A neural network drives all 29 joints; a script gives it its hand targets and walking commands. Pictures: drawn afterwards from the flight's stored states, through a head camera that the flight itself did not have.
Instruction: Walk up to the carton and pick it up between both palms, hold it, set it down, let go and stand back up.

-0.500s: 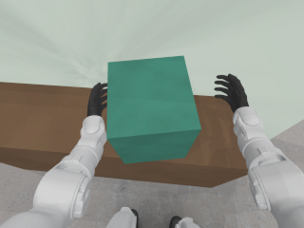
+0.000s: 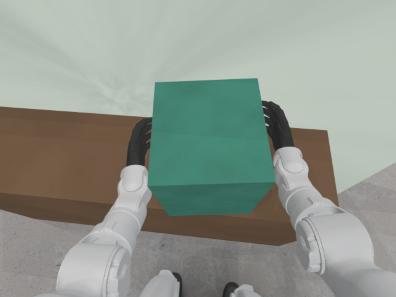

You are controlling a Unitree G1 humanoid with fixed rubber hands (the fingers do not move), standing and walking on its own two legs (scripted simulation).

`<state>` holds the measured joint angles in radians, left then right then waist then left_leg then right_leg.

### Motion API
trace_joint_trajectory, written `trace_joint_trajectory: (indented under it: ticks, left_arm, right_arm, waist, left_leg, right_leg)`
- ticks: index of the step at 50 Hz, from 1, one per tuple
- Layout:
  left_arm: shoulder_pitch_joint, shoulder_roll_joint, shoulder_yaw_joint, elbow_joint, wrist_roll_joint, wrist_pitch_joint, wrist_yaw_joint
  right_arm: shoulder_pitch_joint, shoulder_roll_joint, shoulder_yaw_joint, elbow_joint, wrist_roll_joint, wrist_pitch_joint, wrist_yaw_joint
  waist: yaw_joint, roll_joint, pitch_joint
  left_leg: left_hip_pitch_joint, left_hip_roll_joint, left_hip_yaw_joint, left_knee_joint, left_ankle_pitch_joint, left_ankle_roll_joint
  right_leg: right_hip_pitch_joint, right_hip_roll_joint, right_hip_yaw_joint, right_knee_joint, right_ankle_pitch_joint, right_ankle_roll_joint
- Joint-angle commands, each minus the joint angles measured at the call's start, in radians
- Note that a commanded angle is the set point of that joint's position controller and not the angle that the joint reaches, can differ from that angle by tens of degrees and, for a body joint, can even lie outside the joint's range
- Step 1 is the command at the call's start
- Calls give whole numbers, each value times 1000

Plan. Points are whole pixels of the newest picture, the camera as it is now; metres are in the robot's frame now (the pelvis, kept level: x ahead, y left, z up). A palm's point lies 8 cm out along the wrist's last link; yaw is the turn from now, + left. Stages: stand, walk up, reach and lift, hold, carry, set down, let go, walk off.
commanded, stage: reach and lift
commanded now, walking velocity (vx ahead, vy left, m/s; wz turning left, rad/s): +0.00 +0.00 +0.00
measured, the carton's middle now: (207, 155) +0.40 +0.04 -0.04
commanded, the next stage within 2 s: none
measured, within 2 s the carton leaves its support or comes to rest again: leaves its support in 1.58 s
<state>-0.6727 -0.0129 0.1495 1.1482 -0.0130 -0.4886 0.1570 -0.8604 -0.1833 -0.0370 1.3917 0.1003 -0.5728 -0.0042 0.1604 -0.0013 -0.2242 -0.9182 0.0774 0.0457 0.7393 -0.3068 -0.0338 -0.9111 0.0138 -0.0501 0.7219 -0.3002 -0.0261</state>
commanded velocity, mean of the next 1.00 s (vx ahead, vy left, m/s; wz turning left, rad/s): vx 0.00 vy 0.00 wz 0.00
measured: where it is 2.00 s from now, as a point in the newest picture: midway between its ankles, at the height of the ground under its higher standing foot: outside the picture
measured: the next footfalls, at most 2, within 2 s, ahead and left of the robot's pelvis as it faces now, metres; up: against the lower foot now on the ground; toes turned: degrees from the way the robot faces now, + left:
none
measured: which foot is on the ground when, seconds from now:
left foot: down 0.00-1.00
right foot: down 0.00-1.00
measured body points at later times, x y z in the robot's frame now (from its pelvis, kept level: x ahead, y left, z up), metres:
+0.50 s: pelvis +0.00 +0.00 +0.00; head +0.13 -0.01 +0.43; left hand +0.38 +0.18 -0.01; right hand +0.46 -0.11 -0.01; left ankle +0.00 +0.14 -0.70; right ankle +0.00 -0.10 -0.70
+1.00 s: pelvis +0.00 +0.00 +0.00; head +0.13 -0.01 +0.43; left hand +0.38 +0.18 -0.01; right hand +0.45 -0.11 -0.01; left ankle +0.00 +0.14 -0.70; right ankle +0.00 -0.10 -0.70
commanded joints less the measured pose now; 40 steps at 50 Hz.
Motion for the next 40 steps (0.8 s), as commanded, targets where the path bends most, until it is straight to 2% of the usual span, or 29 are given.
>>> trace_joint_trajectory:
  ticks: [1, 2, 3, 5, 6, 7, 9, 11, 12, 13, 14, 15, 18, 19, 21, 22, 23, 24, 25, 26, 29, 30, 34, 35, 36, 37, 38, 39, 40]
  left_arm:
    - [-327, 19, 141, -147, 73, -22, 18]
    - [-350, -7, 120, -172, 66, -17, 27]
    - [-346, -23, 121, -182, 65, -21, 25]
    - [-362, -41, 101, -180, 58, -21, 22]
    - [-355, -44, 100, -190, 51, -18, 32]
    - [-351, -54, 96, -181, 58, -18, 35]
    - [-338, -46, 116, -160, 68, 2, 42]
    - [-360, -53, 117, -158, 81, 3, 42]
    - [-402, -32, 97, -164, 63, -1, 35]
    - [-389, -25, 142, -146, 75, 5, 44]
    - [-368, -34, 99, -175, 71, 5, 40]
    - [-368, -35, 121, -145, 83, 7, 44]
    - [-379, -59, 109, -161, 74, 7, 41]
    - [-406, -56, 124, -162, 77, 7, 44]
    - [-412, -70, 91, -174, 79, 6, 48]
    - [-414, -77, 107, -180, 78, 10, 49]
    - [-367, -95, 107, -149, 82, 7, 52]
    - [-378, -90, 99, -154, 92, 12, 48]
    - [-406, -69, 115, -154, 86, 7, 52]
    - [-404, -91, 102, -184, 85, 5, 56]
    - [-357, -113, 123, -147, 105, -13, 47]
    - [-352, -116, 141, -129, 119, -13, 43]
    - [-370, -161, 131, -127, 155, -21, 17]
    - [-387, -176, 136, -146, 150, -32, 15]
    - [-375, -213, 135, -126, 197, -32, 9]
    - [-384, -261, 120, -126, 194, -38, 2]
    - [-376, -301, 129, -110, 212, -41, -15]
    - [-392, -365, 132, -87, 243, -50, -40]
    - [-401, -405, 105, -88, 262, -59, -51]
  right_arm:
    - [-470, -75, -30, 8, -19, -59, -54]
    - [-500, -70, -53, -16, -41, -50, -57]
    - [-520, -54, -39, -44, -40, -53, -54]
    - [-498, -41, -63, -19, -52, -39, -59]
    - [-509, -62, -67, -52, -57, -41, -60]
    - [-499, -71, -82, -17, -63, -39, -59]
    - [-489, -57, -46, 39, -20, -18, -51]
    - [-527, -51, -65, -31, -54, -9, -54]
    - [-516, -51, -90, -1, -67, -5, -54]
    - [-505, -49, -64, -13, -62, 6, -58]
    - [-504, -35, -62, -28, -53, -2, -58]
    - [-506, -27, -52, -2, -40, 4, -59]
    - [-507, -24, -62, -36, -48, 5, -52]
    - [-546, -13, -58, -54, -60, 14, -49]
    - [-525, -18, -96, -55, -74, 5, -54]
    - [-527, -24, -113, -52, -95, 6, -55]
    - [-503, -20, -113, -39, -88, 3, -55]
    - [-502, -22, -127, -26, -94, 8, -56]
    - [-519, -4, -106, -34, -100, 18, -56]
    - [-526, -1, -114, -52, -103, 11, -51]
    - [-517, 23, -113, -46, -130, -15, -59]
    - [-503, 42, -114, -48, -134, -9, -59]
    - [-509, 108, -153, -53, -211, -28, -54]
    - [-538, 128, -116, -64, -198, -30, -39]
    - [-503, 177, -149, -27, -226, -27, -28]
    - [-516, 190, -165, -15, -258, -37, -22]
    - [-518, 268, -142, -33, -269, -42, -6]
    - [-535, 352, -157, -43, -328, -48, 14]
    - [-530, 380, -197, -18, -382, -63, 18]
  waist:
    - [-13, -62, -762]
    - [-27, -77, -780]
    - [-8, -83, -804]
    - [-37, -77, -743]
    - [-28, -90, -789]
    - [-36, -67, -769]
    - [-7, -59, -711]
    - [-2, -85, -733]
    - [-35, -87, -707]
    - [1, -105, -705]
    - [-21, -84, -707]
    - [4, -70, -685]
    - [-17, -100, -698]
    - [6, -104, -670]
    - [-32, -54, -730]
    - [-31, -91, -736]
    - [-12, -67, -695]
    - [-40, -53, -678]
    - [-26, -97, -687]
    - [-34, -80, -715]
    - [-33, -108, -735]
    - [-25, -109, -702]
    - [-39, -134, -674]
    - [-7, -127, -695]
    - [-19, -79, -671]
    - [-50, -112, -691]
    - [-23, -104, -672]
    - [-25, -123, -667]
    - [-52, -94, -665]
  left_leg:
    - [252, -66, 61, 65, 587, -41]
    - [258, -56, 57, 68, 615, -44]
    - [272, -57, 56, 73, 632, -41]
    - [280, -54, 53, 64, 595, -40]
    - [312, -55, 55, 73, 619, -42]
    - [331, -52, 51, 70, 640, -50]
    - [325, -53, 57, 67, 624, -48]
    - [304, -51, 56, 69, 568, -32]
    - [290, -57, 57, 53, 517, -30]
    - [264, -54, 63, 63, 515, -22]
    - [287, -53, 55, 57, 520, -25]
    - [265, -59, 72, 57, 490, -24]
    - [309, -62, 60, 55, 542, -24]
    - [269, -56, 62, 51, 513, -19]
    - [328, -53, 49, 54, 529, -35]
    - [325, -53, 51, 55, 527, -26]
    - [331, -55, 43, 45, 536, -28]
    - [355, -49, 41, 36, 537, -36]
    - [327, -50, 46, 42, 515, -25]
    - [345, -52, 43, 42, 526, -32]
    - [320, -58, 45, 66, 633, -37]
    - [311, -54, 48, 66, 602, -26]
    - [292, -59, 57, 54, 540, -13]
    - [287, -63, 61, 49, 566, -16]
    - [311, -64, 65, 43, 572, -22]
    - [337, -54, 54, 37, 569, -20]
    - [339, -58, 60, 36, 592, -17]
    - [320, -61, 63, 30, 574, -9]
    - [328, -65, 74, 26, 573, -12]
  right_leg:
    - [426, 67, 29, -17, 581, 37]
    - [390, 77, 14, -13, 548, 27]
    - [393, 78, 16, -15, 581, 24]
    - [366, 79, 10, -16, 506, 20]
    - [339, 82, 3, -33, 479, 11]
    - [330, 85, -6, -30, 478, 6]
    - [324, 87, 15, -41, 432, 6]
    - [306, 79, 12, -33, 402, 9]
    - [330, 74, 10, -56, 355, 8]
    - [321, 72, 18, -20, 353, 16]
    - [349, 72, 19, -36, 401, 13]
    - [345, 66, 35, -38, 367, 11]
    - [353, 75, 19, -52, 396, 9]
    - [348, 73, 20, -41, 361, 7]
    - [305, 73, 7, -46, 364, 3]
    - [284, 79, 7, -52, 339, 5]
    - [287, 77, 6, -57, 327, -8]
    - [291, 75, -2, -68, 333, -8]
    - [285, 76, 9, -64, 307, -4]
    - [288, 85, 1, -60, 324, -11]
    - [373, 73, 6, -26, 523, 7]
    - [359, 68, 16, -25, 499, 5]
    - [390, 60, 10, -28, 495, 19]
    - [409, 60, 21, -31, 510, 22]
    - [400, 58, 8, -34, 476, 14]
    - [378, 60, -4, -45, 492, 16]
    - [400, 56, 4, -43, 507, 16]
    - [407, 50, -4, -31, 521, 19]
    - [422, 51, -18, -35, 528, 13]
